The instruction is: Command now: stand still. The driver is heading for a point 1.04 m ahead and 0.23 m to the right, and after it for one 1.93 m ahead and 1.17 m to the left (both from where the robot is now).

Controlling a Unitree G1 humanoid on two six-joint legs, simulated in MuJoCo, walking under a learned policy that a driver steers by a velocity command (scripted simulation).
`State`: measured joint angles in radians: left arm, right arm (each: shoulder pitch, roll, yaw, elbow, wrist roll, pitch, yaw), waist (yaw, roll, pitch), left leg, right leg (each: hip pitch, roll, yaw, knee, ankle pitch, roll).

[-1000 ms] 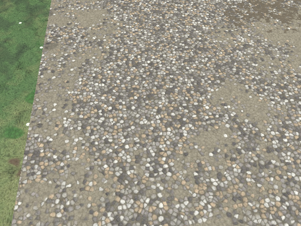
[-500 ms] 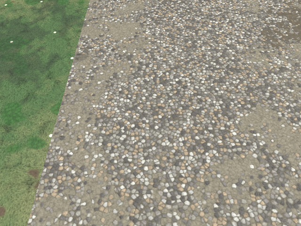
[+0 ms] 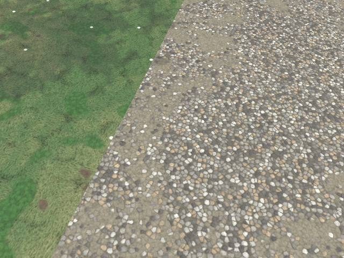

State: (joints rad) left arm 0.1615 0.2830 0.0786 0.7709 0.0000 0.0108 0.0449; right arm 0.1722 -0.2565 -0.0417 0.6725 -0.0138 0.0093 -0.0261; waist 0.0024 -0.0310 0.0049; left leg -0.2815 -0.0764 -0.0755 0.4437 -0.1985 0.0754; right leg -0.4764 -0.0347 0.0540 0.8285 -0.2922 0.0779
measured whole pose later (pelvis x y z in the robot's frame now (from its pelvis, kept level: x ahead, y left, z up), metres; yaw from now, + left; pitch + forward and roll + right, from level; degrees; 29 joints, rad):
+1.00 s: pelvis +0.31 -0.21 +0.00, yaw -18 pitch +0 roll -1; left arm 0.31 0.24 0.06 0.76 0.02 -0.11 -0.03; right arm 0.23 -0.31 -0.07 0.77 0.03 -0.05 -0.01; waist 0.03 0.05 0.02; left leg -0.72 0.11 -0.12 1.05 -0.06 0.00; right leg -0.10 0.08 -0.12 0.28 -0.19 -0.09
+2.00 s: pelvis +0.87 -0.30 +0.00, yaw +17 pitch +2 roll -1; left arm 0.27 0.26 0.06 0.76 0.01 -0.09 0.00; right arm 0.20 -0.31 -0.07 0.62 0.02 0.00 -0.01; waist 0.04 0.05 0.05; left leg -0.63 0.04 -0.05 1.09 -0.33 -0.03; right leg -0.21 0.01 -0.08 0.38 -0.19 -0.03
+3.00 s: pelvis +1.00 -0.27 +0.00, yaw +52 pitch +1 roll +0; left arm 0.15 0.28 0.06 0.71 0.00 0.02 0.03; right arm 0.18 -0.29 -0.08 0.58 0.02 0.08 0.00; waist 0.03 0.00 0.05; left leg -0.40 0.03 0.01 0.78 -0.39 -0.07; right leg -0.25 -0.09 -0.13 0.47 -0.23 0.01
